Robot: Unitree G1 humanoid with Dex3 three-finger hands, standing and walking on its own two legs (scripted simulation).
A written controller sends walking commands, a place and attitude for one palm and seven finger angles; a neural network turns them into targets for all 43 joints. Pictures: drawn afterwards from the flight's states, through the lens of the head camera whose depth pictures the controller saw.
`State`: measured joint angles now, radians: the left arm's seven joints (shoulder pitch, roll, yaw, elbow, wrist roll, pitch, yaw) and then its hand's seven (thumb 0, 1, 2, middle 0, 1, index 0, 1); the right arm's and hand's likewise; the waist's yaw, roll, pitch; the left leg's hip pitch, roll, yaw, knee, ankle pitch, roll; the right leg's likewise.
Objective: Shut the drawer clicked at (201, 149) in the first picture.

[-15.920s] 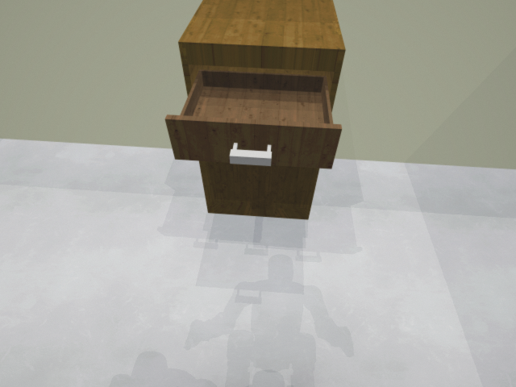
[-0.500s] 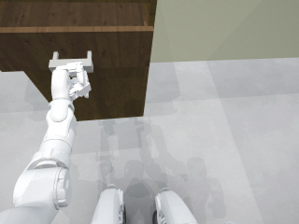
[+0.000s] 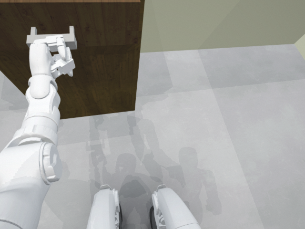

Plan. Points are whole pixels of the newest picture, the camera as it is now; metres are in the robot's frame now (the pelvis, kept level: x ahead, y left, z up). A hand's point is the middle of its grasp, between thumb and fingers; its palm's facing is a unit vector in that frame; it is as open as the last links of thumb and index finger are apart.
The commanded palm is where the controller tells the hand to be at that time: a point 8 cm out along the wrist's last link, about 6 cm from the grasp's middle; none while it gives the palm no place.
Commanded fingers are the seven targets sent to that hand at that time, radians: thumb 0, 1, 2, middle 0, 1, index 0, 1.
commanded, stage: push the drawer shut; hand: left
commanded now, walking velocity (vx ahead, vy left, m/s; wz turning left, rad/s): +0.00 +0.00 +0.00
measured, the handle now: (53, 36) +0.61 +0.20 +0.06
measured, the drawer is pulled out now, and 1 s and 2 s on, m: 0.06 0.00 0.00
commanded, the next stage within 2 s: pull the fist back off the drawer in 0.74 s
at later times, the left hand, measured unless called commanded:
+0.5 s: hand (69, 41) +0.60 +0.16 +0.05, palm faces +0.08 -1.00 -0.03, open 3.5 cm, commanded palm +0.59 +0.18 +0.06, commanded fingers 0.00 0.90 0.90 -1.40 -1.60 -1.40 -1.60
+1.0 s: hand (64, 39) +0.60 +0.17 +0.05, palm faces +0.06 -1.00 -0.05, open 3.6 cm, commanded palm +0.61 +0.17 +0.06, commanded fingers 0.00 0.90 0.90 -1.40 -1.60 -1.40 -1.60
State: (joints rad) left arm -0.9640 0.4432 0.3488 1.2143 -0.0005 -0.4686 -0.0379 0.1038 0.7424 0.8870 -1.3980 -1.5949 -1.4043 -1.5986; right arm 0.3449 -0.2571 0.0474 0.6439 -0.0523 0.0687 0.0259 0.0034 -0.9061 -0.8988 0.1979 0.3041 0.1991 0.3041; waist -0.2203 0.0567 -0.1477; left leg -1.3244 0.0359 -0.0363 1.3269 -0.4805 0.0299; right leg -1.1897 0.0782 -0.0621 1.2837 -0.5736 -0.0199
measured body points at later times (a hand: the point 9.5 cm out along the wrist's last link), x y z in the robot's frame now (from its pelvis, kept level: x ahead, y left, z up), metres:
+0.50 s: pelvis +0.00 +0.01 -0.01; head +0.19 +0.04 +0.39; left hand +0.59 +0.21 +0.06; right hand -0.05 -0.24 -0.11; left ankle +0.06 +0.10 -0.61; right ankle +0.01 -0.11 -0.61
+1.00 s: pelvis -0.02 +0.01 -0.03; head +0.18 +0.06 +0.37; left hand +0.59 +0.22 +0.06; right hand -0.07 -0.24 -0.11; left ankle +0.06 +0.10 -0.61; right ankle +0.01 -0.11 -0.61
